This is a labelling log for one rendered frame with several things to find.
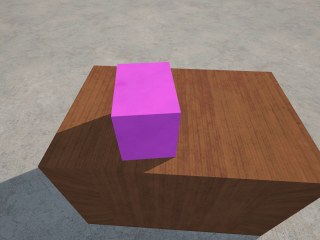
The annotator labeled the pedestal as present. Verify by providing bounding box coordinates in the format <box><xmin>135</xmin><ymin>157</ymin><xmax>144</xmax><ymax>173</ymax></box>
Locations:
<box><xmin>38</xmin><ymin>65</ymin><xmax>320</xmax><ymax>236</ymax></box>

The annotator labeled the carton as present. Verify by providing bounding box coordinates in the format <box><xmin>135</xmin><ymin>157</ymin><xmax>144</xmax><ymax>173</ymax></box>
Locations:
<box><xmin>111</xmin><ymin>62</ymin><xmax>181</xmax><ymax>161</ymax></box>

